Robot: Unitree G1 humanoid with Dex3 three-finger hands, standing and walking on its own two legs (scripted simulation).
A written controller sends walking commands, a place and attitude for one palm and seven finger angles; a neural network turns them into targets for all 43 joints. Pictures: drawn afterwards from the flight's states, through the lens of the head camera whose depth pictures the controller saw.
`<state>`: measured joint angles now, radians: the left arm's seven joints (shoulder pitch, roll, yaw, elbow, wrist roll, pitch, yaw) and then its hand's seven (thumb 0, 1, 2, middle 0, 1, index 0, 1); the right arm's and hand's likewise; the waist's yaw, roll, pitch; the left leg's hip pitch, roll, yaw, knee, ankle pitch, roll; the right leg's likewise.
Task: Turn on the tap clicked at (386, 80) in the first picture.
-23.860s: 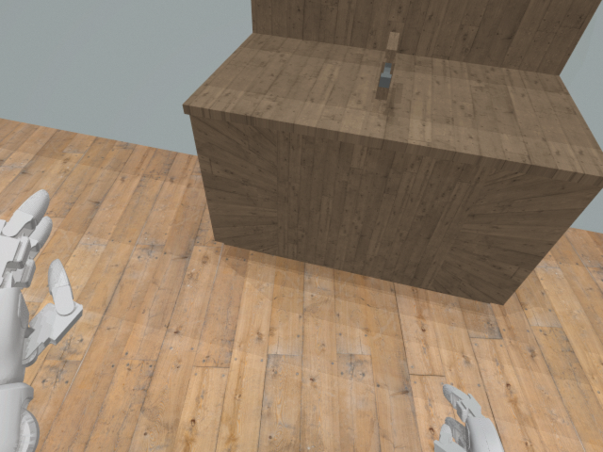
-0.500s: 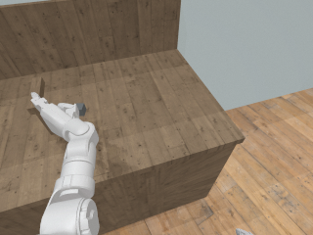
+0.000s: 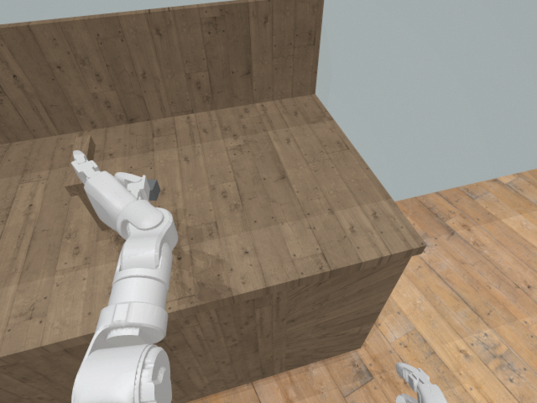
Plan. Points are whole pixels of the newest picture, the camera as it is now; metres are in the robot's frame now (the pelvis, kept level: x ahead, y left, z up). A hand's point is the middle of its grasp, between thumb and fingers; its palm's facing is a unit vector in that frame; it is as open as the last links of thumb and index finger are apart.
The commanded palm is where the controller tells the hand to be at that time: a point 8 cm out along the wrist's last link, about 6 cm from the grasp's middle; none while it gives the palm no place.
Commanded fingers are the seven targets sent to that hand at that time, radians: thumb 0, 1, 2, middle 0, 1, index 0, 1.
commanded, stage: draw the hand back beside the body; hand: left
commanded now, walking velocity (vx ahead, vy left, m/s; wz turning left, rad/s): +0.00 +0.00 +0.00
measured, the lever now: (150, 190) +0.46 +0.26 +0.05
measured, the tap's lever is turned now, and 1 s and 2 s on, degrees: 72 72 72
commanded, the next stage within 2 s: step back with the hand held close in 1.44 s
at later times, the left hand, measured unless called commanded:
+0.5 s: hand (113, 234) +0.29 +0.23 +0.14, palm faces +0.33 -0.91 -0.25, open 7.7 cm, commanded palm +0.25 +0.26 +0.15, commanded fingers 0.00 0.90 0.90 -0.18 -0.23 -0.18 -0.23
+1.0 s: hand (71, 268) +0.23 +0.24 +0.16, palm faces +0.35 -0.89 -0.29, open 7.5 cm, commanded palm +0.18 +0.29 +0.17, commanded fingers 0.00 0.90 0.90 -0.20 -0.30 -0.20 -0.30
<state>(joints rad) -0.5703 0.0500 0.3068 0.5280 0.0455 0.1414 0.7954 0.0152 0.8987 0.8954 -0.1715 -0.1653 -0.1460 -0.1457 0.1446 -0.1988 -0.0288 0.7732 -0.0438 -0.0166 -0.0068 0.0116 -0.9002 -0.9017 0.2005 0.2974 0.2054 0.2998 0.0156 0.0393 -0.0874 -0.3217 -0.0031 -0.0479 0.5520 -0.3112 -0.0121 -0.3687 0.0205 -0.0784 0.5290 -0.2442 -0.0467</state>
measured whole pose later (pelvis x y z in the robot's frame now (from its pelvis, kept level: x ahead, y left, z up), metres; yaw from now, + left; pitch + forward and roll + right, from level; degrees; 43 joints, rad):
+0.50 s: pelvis -0.02 +0.01 +0.01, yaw -1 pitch -5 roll +0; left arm -0.05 0.31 0.16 0.13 -0.08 -0.10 0.15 0.02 0.89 0.90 -0.17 -0.21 -0.17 -0.20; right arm 0.18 -0.24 0.00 0.69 0.04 -0.06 -0.06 0.02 -0.90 -0.90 0.20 0.30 0.20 0.30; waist 0.04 0.06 0.06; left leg -0.06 0.00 -0.02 0.38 -0.23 0.00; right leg -0.12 0.03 -0.05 0.37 -0.16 -0.04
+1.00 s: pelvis +0.00 +0.02 +0.01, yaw -2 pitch -6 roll +0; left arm 0.29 0.30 0.21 -0.26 -0.07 -0.11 0.11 0.01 0.89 0.89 -0.20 -0.29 -0.20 -0.28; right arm 0.16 -0.22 0.01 0.65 0.01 -0.07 -0.04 0.02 -0.90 -0.90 0.20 0.30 0.21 0.30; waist 0.06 0.06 0.06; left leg -0.02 -0.01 -0.01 0.36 -0.24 0.01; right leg -0.08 0.02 -0.04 0.33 -0.16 -0.02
